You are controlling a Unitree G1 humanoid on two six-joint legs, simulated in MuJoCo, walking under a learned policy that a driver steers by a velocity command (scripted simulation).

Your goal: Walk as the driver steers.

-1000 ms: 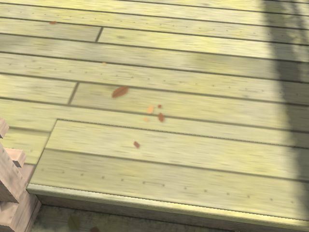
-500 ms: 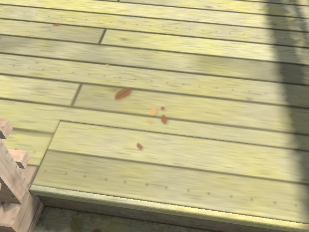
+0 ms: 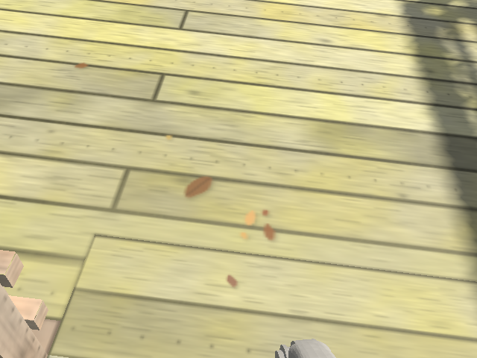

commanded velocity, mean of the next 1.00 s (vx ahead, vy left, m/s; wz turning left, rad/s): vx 0.49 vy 0.00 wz -0.09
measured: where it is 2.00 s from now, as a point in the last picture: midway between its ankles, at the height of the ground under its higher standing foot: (256, 187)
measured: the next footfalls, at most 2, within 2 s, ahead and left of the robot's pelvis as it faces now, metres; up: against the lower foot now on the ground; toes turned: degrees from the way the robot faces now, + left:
right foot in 0.16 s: +0.19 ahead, -0.07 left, +0.17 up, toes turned -5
left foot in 0.70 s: +0.49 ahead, +0.14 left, +0.34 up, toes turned +8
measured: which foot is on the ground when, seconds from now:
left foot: down 0.00-0.16, up 0.18-0.68, down 0.70-1.00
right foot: up 0.00-0.14, down 0.16-0.74, up 0.76-1.00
